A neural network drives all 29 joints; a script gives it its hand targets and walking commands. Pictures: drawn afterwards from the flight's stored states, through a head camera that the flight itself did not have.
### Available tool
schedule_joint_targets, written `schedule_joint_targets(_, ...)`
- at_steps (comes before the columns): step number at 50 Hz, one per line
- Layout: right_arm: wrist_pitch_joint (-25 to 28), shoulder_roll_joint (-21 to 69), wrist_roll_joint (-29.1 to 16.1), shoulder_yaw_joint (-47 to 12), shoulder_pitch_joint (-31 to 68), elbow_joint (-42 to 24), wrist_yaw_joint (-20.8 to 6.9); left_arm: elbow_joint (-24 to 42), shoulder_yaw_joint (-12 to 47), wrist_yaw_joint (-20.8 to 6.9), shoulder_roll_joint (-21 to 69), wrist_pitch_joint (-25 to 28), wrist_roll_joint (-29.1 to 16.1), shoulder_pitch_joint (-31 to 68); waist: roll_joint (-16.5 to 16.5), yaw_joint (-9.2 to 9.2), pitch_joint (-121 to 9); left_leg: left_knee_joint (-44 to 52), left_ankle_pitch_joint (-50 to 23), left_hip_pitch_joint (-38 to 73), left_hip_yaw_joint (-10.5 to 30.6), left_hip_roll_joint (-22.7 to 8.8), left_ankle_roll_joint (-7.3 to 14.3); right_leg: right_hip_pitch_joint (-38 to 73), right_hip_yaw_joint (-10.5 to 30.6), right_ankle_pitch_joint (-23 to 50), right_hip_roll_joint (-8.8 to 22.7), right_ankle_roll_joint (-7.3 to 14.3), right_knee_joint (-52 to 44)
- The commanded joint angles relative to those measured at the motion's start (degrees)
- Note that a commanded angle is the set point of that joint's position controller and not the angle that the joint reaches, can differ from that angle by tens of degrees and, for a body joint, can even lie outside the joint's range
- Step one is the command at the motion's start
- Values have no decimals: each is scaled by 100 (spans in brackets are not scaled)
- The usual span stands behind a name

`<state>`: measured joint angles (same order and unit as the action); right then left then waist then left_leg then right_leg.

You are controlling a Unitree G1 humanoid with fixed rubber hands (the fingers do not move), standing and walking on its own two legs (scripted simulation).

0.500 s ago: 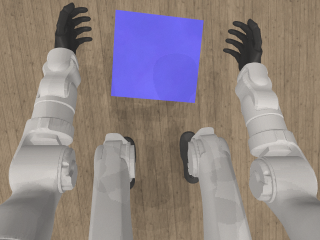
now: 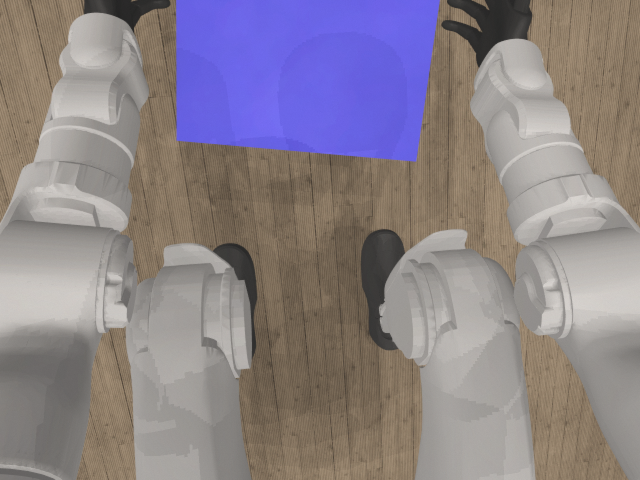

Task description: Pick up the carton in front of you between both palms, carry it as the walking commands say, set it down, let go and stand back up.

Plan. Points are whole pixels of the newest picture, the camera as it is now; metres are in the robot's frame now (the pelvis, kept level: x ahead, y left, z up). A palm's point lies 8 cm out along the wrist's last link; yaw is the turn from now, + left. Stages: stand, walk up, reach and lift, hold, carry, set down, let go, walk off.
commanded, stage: reach and lift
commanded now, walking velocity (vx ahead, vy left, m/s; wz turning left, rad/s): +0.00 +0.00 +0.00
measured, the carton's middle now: (301, 56) +0.50 +0.02 -0.25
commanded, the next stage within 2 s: none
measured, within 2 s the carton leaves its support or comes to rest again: leaves its support in 0.66 s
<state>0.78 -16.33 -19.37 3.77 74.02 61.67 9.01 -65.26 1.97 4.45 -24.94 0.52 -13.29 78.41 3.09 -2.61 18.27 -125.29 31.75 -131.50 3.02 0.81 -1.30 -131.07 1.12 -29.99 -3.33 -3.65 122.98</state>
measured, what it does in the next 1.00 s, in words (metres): stands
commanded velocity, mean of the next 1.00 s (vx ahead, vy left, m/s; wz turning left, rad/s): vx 0.00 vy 0.00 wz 0.00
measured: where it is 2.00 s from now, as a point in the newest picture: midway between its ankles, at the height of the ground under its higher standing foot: (312, 317)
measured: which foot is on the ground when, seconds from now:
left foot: down 0.00-1.00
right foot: down 0.00-1.00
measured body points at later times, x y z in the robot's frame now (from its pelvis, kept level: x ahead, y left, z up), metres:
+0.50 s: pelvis +0.00 +0.00 +0.01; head +0.36 +0.03 +0.27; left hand +0.54 +0.16 -0.19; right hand +0.52 -0.14 -0.18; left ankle +0.11 +0.13 -0.34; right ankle +0.13 -0.13 -0.34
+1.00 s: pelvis +0.00 +0.00 +0.04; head +0.27 +0.03 +0.40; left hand +0.51 +0.17 -0.05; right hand +0.50 -0.13 -0.04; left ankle +0.11 +0.13 -0.34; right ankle +0.13 -0.13 -0.34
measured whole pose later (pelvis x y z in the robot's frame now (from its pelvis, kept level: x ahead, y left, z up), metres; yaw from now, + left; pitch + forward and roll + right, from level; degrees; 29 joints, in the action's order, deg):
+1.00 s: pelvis +0.00 +0.00 +0.04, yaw +2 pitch +38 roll -2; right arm -12.7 -1.2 -0.2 23.5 58.6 44.1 8.7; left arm -52.7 -12.4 5.4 -9.5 -13.8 1.0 64.8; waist 1.3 -1.4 -2.0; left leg -117.6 31.3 -124.7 4.4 5.9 -3.4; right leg -123.8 3.9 -31.4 -6.4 -5.4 116.5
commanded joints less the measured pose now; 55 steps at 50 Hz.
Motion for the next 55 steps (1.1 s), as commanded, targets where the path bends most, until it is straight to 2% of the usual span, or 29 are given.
schedule_joint_targets(1, 133, -197, 71, 124, 676, -409, 31, 541, -89, 18, -511, 103, 27, 1359, -932, 124, -7229, 985, -1880, 4036, -295, -45, -7, 3128, -477, 1768, 8, -21, -777)
schedule_joint_targets(6, 196, -149, 354, 319, 562, -259, 24, 253, -111, -18, -258, 108, 54, 1139, -793, -10, -6597, 1061, -1708, 3573, -187, 5, -8, 2729, -471, 1603, 17, -28, -784)
schedule_joint_targets(12, 244, 16, 309, 172, 808, -366, 20, 192, -70, 11, -127, 147, 53, 1238, -667, 66, -6501, 1157, -1539, 3341, -203, 40, 34, 2752, -443, 1509, 14, -48, -820)
schedule_joint_targets(16, 276, 596, 170, -139, 1125, -414, 10, 266, 215, 28, 401, 195, -24, 1566, -637, 133, -6550, 1242, -1411, 3368, -221, 89, 100, 2870, -438, 1424, -70, -39, -888)
schedule_joint_targets(19, 274, 950, 268, -157, 1251, -276, 28, 190, 222, 51, 656, 237, 110, 1741, -609, 211, -6468, 1282, -1280, 3315, -234, 128, 120, 3012, -426, 1309, -152, -54, -934)
schedule_joint_targets(20, 279, 984, 350, -76, 1261, -183, 47, 98, 233, 52, 761, 247, 128, 1776, -646, 136, -6412, 1303, -1201, 3303, -228, 133, 116, 2977, -431, 1258, -179, -54, -957)
schedule_joint_targets(22, 294, 2068, 395, -310, 1814, -238, -120, 210, 592, -120, 1940, 256, 64, 2299, -687, 123, -6460, 1300, -1293, 3321, -186, 201, 159, 2893, -450, 1340, -267, -10, -937)
schedule_joint_targets(24, 222, 3365, 539, -481, 2548, -268, -427, 179, 900, -410, 3299, 187, 111, 2962, -695, 159, -6448, 1222, -1360, 3194, -194, 283, 156, 2816, -477, 1378, -360, 37, -839)
schedule_joint_targets(27, -5, 4554, 871, -457, 3205, -455, -860, 241, 864, -772, 4695, 5, 337, 3261, -716, 183, -6411, 1147, -1258, 3059, -316, 418, 103, 2724, -550, 1235, -466, 52, -725)
schedule_joint_targets(31, -183, 5431, 874, -615, 3493, -959, -1126, 761, 814, -991, 5619, -102, 334, 3387, -555, 218, -6894, 1016, -1632, 3141, -470, 552, 147, 2978, -608, 1568, -580, 60, -646)
schedule_joint_targets(34, -298, 5984, 659, -944, 3509, -1499, -1175, 1359, 1072, -994, 6208, -189, 118, 3425, -578, 236, -7971, 925, -2193, 3780, -571, 615, 123, 3534, -682, 2117, -643, 63, -548)
schedule_joint_targets(37, -488, 6428, 580, -1287, 3426, -2125, -1157, 2058, 1363, -950, 6737, -366, 0, 3266, -650, 233, -9095, 959, -2564, 4559, -683, 680, 52, 3988, -794, 2367, -696, 32, -603)
schedule_joint_targets(40, -708, 6653, 626, -1585, 3399, -2900, -1168, 2752, 1494, -941, 7173, -638, 109, 2953, -707, 239, -9906, 1149, -2545, 5069, -764, 778, 18, 4256, -859, 2223, -744, 28, -809)
schedule_joint_targets(43, -966, 6800, 848, -1639, 3238, -3321, -1218, 3094, 1458, -996, 7524, -962, 337, 2577, -687, 160, -9838, 1457, -2064, 5019, -790, 861, 10, 4184, -899, 1726, -787, 70, -1100)
schedule_joint_targets(45, -1168, 6896, 1077, -1486, 2985, -3106, -1281, 2882, 1271, -1082, 7702, -1173, 522, 2298, -700, 87, -9061, 1745, -1416, 4612, -778, 872, 12, 3834, -880, 1132, -779, 120, -1368)
schedule_joint_targets(47, -1358, 7050, 1398, -1157, 2689, -2608, -1382, 2415, 922, -1198, 7851, -1345, 817, 2088, -720, 29, -8072, 2059, -689, 4104, -733, 852, 27, 3422, -840, 518, -755, 174, -1648)
schedule_joint_targets(48, -1400, 7104, 1575, -960, 2518, -2375, -1346, 2147, 718, -1208, 7818, -1400, 1021, 1896, -783, 103, -7663, 2231, -385, 3830, -755, 853, 20, 3346, -790, 278, -748, 191, -1786)
schedule_joint_targets(49, -1478, 7143, 1760, -795, 2420, -2220, -1400, 2028, 554, -1253, 7902, -1436, 1137, 1917, -722, -9, -7441, 2345, -248, 3795, -710, 849, 42, 3302, -795, 174, -759, 202, -1939)
schedule_joint_targets(50, -1533, 7188, 1886, -635, 2372, -2096, -1455, 1920, 383, -1301, 7897, -1480, 1275, 1902, -749, 48, -7362, 2464, -190, 3769, -717, 866, 51, 3316, -767, 123, -759, 214, -2058)
schedule_joint_targets(55, -1630, 7399, 2228, -334, 2231, -1882, -1619, 1679, -62, -1409, 7987, -1543, 1653, 1727, -605, 73, -7563, 2974, -360, 4120, -692, 915, 79, 3646, -704, 267, -755, 187, -2573)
